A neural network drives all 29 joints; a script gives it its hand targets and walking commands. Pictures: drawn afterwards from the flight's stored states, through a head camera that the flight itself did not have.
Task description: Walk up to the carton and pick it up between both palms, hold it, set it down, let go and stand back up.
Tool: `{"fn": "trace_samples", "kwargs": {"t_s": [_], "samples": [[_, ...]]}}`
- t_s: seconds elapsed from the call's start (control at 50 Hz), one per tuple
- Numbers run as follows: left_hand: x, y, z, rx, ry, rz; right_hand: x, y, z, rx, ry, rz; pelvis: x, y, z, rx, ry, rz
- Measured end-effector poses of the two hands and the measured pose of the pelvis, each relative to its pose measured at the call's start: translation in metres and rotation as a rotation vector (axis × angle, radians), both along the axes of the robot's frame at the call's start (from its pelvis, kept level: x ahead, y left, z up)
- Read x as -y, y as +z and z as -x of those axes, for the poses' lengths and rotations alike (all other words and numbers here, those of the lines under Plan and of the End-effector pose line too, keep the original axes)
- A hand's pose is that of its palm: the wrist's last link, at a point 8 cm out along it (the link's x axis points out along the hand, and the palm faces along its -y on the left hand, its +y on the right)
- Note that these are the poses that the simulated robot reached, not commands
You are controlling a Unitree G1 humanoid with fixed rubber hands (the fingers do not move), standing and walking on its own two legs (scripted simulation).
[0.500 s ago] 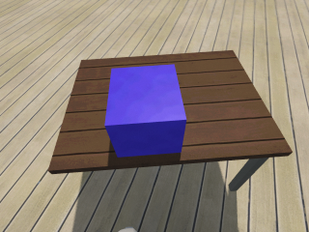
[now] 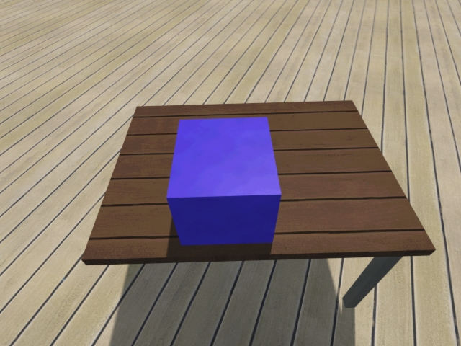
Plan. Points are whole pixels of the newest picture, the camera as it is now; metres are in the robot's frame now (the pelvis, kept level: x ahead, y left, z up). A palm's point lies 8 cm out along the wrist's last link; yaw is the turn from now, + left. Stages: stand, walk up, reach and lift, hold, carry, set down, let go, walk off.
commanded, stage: walk up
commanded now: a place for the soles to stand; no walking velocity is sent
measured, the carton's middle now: (225, 179) +0.56 +0.03 -0.11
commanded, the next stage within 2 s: reach and lift in 0.30 s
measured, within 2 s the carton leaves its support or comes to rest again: neither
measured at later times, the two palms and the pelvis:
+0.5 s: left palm out of the picture +0.15 +0.26 -0.13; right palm out of the picture +0.16 -0.23 -0.13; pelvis -0.02 +0.00 -0.03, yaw -1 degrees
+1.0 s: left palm out of the picture +0.16 +0.24 -0.11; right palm out of the picture +0.15 -0.22 -0.10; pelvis +0.01 +0.00 -0.01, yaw -1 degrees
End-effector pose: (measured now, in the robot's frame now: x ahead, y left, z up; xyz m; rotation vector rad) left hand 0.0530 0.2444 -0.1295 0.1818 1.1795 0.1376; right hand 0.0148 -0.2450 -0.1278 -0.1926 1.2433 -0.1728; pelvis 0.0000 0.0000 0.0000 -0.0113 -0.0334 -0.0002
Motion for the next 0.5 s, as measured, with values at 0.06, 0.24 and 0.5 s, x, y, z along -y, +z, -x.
{"fn": "trace_samples", "kwargs": {"t_s": [0.06, 0.24, 0.5], "samples": [[-0.003, -0.002, 0.008, -0.025, 0.013, -0.005, -0.001, 0.000, 0.003, -0.018, -0.001, 0.003, -0.001, 0.000, -0.001, -0.002, 0.005, 0.001], [-0.006, -0.005, 0.027, -0.084, 0.045, -0.010, -0.005, -0.002, 0.000, -0.042, 0.009, 0.005, -0.003, 0.001, -0.004, -0.006, 0.018, 0.003], [-0.011, 0.001, -0.097, -0.042, 0.008, -0.041, -0.012, -0.002, -0.141, 0.223, 0.065, -0.064, 0.000, -0.032, 0.022, -0.011, -0.012, -0.011]]}}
